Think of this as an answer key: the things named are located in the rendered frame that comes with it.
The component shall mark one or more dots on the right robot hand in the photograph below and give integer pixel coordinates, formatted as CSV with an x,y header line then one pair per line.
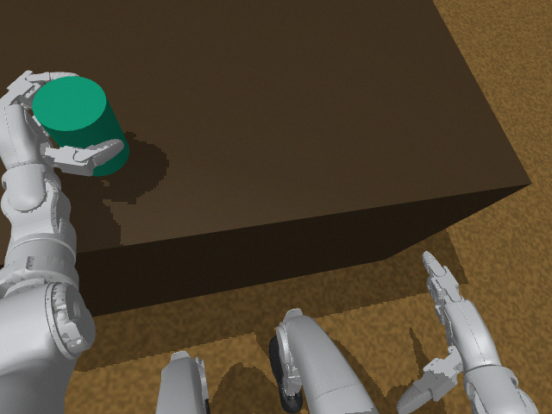
x,y
469,341

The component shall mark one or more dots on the right robot foot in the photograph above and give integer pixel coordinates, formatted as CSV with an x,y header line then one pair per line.
x,y
289,404

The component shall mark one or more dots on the can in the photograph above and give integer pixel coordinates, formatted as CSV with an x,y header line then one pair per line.
x,y
76,113

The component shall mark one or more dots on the left robot hand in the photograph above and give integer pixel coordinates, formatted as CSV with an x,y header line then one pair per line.
x,y
24,141

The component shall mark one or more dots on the left robot arm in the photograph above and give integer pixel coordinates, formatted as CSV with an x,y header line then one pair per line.
x,y
44,323

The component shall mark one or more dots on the right robot arm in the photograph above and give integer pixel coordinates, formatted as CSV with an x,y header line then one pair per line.
x,y
494,389

